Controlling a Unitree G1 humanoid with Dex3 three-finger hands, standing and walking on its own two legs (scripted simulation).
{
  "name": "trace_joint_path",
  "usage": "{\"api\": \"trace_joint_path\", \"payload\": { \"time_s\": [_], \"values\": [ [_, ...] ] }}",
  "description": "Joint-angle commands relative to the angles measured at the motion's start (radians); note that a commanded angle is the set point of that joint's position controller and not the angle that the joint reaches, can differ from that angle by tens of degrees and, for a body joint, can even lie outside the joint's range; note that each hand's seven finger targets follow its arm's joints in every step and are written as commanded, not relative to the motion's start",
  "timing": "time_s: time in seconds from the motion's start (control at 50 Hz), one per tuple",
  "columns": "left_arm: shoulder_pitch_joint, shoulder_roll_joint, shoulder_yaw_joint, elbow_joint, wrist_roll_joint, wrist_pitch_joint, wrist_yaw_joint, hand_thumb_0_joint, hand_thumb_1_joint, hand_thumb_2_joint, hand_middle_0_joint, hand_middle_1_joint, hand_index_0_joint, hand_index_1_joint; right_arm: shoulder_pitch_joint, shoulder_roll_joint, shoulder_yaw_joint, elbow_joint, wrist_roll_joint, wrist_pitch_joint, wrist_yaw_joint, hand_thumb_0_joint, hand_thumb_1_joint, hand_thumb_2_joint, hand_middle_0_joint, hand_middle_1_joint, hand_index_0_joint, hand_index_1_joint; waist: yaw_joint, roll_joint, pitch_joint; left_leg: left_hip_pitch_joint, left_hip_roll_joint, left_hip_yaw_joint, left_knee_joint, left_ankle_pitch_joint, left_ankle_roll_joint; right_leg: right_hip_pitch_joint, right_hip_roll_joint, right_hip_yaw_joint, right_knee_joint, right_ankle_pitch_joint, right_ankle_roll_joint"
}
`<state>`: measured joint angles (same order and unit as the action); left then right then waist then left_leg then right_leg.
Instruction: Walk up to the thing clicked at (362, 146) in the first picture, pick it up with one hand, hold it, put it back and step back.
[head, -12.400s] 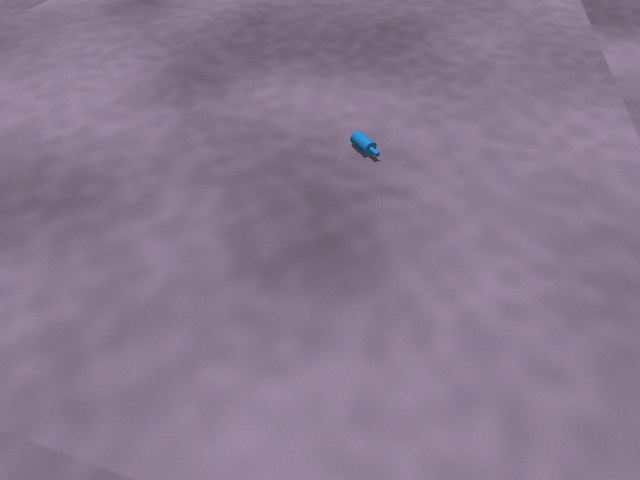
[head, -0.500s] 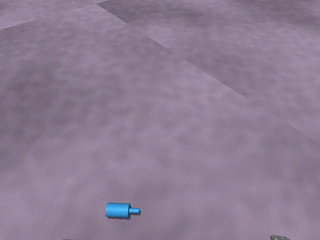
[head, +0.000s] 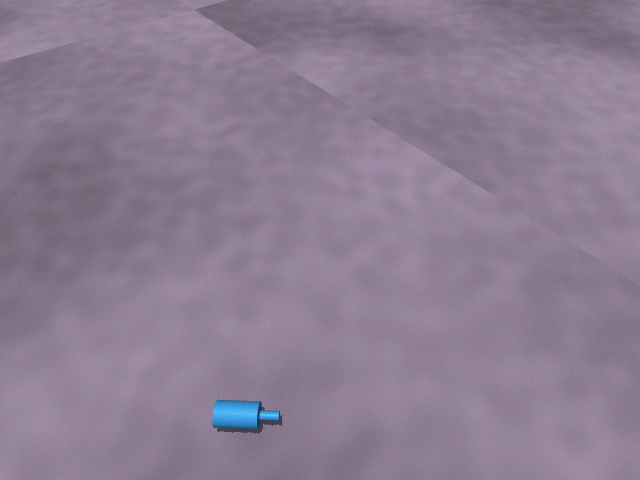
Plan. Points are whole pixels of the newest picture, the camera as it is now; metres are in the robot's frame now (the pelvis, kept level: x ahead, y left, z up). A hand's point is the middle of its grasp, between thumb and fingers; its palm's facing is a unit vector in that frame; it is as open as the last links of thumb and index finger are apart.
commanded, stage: walk up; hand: left
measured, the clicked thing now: (247, 414) +0.42 +0.25 -0.75
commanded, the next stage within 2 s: stand in 0.66 s
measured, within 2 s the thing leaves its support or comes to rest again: neither
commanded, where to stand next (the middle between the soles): +0.03 +0.01 m, yaw +0 degrees
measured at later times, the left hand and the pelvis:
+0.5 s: hand out of the picture +0.07 +0.25 -0.16, palm faces +0.02 -0.95 -0.32, open 7.4 cm; pelvis +0.00 +0.00 +0.00, yaw +0 degrees
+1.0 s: hand out of the picture +0.08 +0.26 -0.16, palm faces -0.02 -0.94 -0.35, open 7.4 cm; pelvis +0.01 +0.00 +0.00, yaw +0 degrees
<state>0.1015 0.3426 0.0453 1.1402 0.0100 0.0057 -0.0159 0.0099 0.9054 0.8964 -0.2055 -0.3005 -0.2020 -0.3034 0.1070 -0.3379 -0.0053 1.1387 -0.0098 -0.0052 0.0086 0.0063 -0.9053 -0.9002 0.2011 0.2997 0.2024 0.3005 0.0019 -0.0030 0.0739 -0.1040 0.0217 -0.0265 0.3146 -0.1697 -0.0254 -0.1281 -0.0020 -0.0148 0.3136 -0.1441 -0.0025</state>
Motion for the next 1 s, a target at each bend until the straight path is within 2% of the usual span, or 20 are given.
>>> {"api": "trace_joint_path", "payload": {
  "time_s": [0.0, 0.14, 0.18, 0.52, 0.6, 0.62, 0.64, 0.7, 0.8, 0.84, 0.88, 0.98],
  "values": [
    [-0.037, 0.208, 0.032, -0.066, -0.003, -0.02, 0.011, 0.0, 0.9, 0.9, -0.2, -0.3, -0.2, -0.3, -0.054, -0.216, -0.041, -0.07, 0.004, -0.023, -0.016, 0.0, -0.9, -0.9, 0.2, 0.3, 0.2, 0.3, 0.005, 0.015, -0.081, -0.026, 0.099, -0.084, -0.064, 0.044, 0.044, 0.031, -0.119, 0.098, -0.058, 0.029, -0.019],
    [-0.031, 0.208, 0.034, -0.067, 0.0, -0.019, 0.011, 0.0, 0.9, 0.9, -0.2, -0.3, -0.2, -0.3, -0.046, -0.218, -0.041, -0.071, 0.004, -0.025, -0.017, 0.0, -0.9, -0.9, 0.2, 0.3, 0.2, 0.3, 0.005, 0.018, -0.091, -0.028, 0.104, -0.087, -0.062, 0.032, 0.047, 0.025, -0.118, 0.101, -0.056, 0.003, -0.022],
    [-0.043, 0.209, 0.033, -0.07, 0.0, -0.02, 0.01, 0.0, 0.9, 0.9, -0.2, -0.3, -0.2, -0.3, -0.036, -0.219, -0.041, -0.069, 0.004, -0.025, -0.018, 0.0, -0.9, -0.9, 0.2, 0.3, 0.2, 0.3, -0.002, 0.012, -0.092, -0.036, 0.1, -0.085, -0.06, 0.031, 0.045, 0.033, -0.121, 0.106, -0.057, 0.013, -0.023],
    [-0.034, 0.205, 0.027, -0.076, -0.006, -0.022, 0.01, 0.0, 0.9, 0.9, -0.2, -0.3, -0.2, -0.3, -0.043, -0.224, -0.035, -0.084, 0.006, -0.026, -0.018, 0.0, -0.9, -0.9, 0.2, 0.3, 0.2, 0.3, 0.005, 0.015, -0.11, -0.034, 0.103, -0.088, -0.05, 0.096, 0.045, 0.059, -0.123, 0.098, -0.037, 0.086, -0.019],
    [-0.035, 0.208, 0.03, -0.075, -0.005, -0.021, 0.012, 0.0, 0.9, 0.9, -0.2, -0.3, -0.2, -0.3, -0.045, -0.22, -0.035, -0.086, 0.007, -0.025, -0.018, 0.0, -0.9, -0.9, 0.2, 0.3, 0.2, 0.3, 0.004, 0.009, -0.109, -0.028, 0.101, -0.084, -0.043, 0.104, 0.044, 0.048, -0.121, 0.096, -0.04, 0.081, -0.018],
    [-0.04, 0.212, 0.031, -0.08, -0.003, -0.021, 0.012, 0.0, 0.9, 0.9, -0.2, -0.3, -0.2, -0.3, -0.037, -0.219, -0.037, -0.087, 0.007, -0.024, -0.019, 0.0, -0.9, -0.9, 0.2, 0.3, 0.2, 0.3, 0.0, 0.002, -0.112, -0.029, 0.102, -0.082, -0.044, 0.097, 0.045, 0.056, -0.124, 0.095, -0.041, 0.071, -0.022],
    [-0.029, 0.214, 0.015, -0.079, 0.006, -0.028, 0.014, 0.0, 0.9, 0.9, -0.2, -0.3, -0.2, -0.3, -0.022, -0.221, -0.034, -0.078, -0.003, -0.023, -0.019, 0.0, -0.9, -0.9, 0.2, 0.3, 0.2, 0.3, -0.002, 0.015, -0.126, -0.012, 0.1, -0.074, -0.051, 0.039, 0.039, 0.04, -0.132, 0.104, -0.055, 0.008, -0.022],
    [-0.037, 0.221, 0.011, -0.08, 0.005, -0.035, 0.015, 0.0, 0.9, 0.9, -0.2, -0.3, -0.2, -0.3, -0.023, -0.22, -0.034, -0.078, -0.004, -0.025, -0.015, 0.0, -0.9, -0.9, 0.2, 0.3, 0.2, 0.3, -0.003, 0.007, -0.102, -0.02, 0.099, -0.076, -0.048, 0.04, 0.04, 0.028, -0.134, 0.11, -0.059, 0.0, -0.022],
    [-0.028, 0.226, 0.003, -0.077, -0.001, -0.04, 0.017, 0.0, 0.9, 0.9, -0.2, -0.3, -0.2, -0.3, -0.011, -0.224, -0.032, -0.076, -0.003, -0.026, -0.013, 0.0, -0.9, -0.9, 0.2, 0.3, 0.2, 0.3, 0.0, 0.004, -0.074, -0.034, 0.104, -0.08, -0.057, 0.062, 0.043, 0.024, -0.131, 0.102, -0.049, 0.034, -0.02],
    [-0.021, 0.226, 0.001, -0.077, 0.001, -0.041, 0.018, 0.0, 0.9, 0.9, -0.2, -0.3, -0.2, -0.3, -0.022, -0.226, -0.035, -0.081, -0.002, -0.027, -0.013, 0.0, -0.9, -0.9, 0.2, 0.3, 0.2, 0.3, 0.002, 0.0, -0.089, -0.015, 0.104, -0.079, -0.052, 0.094, 0.04, 0.029, -0.13, 0.1, -0.044, 0.065, -0.02],
    [-0.026, 0.232, 0.002, -0.076, 0.0, -0.041, 0.019, 0.0, 0.9, 0.9, -0.2, -0.3, -0.2, -0.3, -0.009, -0.224, -0.034, -0.078, -0.002, -0.026, -0.014, 0.0, -0.9, -0.9, 0.2, 0.3, 0.2, 0.3, -0.001, -0.002, -0.087, -0.02, 0.102, -0.076, -0.056, 0.073, 0.042, 0.031, -0.13, 0.1, -0.045, 0.051, -0.02],
    [-0.021, 0.23, -0.003, -0.079, -0.001, -0.042, 0.02, 0.0, 0.9, 0.9, -0.2, -0.3, -0.2, -0.3, -0.007, -0.224, -0.034, -0.079, -0.002, -0.026, -0.014, 0.0, -0.9, -0.9, 0.2, 0.3, 0.2, 0.3, 0.0, 0.002, -0.099, -0.011, 0.103, -0.074, -0.053, 0.11, 0.035, 0.042, -0.13, 0.096, -0.037, 0.078, -0.021]
  ]
}}
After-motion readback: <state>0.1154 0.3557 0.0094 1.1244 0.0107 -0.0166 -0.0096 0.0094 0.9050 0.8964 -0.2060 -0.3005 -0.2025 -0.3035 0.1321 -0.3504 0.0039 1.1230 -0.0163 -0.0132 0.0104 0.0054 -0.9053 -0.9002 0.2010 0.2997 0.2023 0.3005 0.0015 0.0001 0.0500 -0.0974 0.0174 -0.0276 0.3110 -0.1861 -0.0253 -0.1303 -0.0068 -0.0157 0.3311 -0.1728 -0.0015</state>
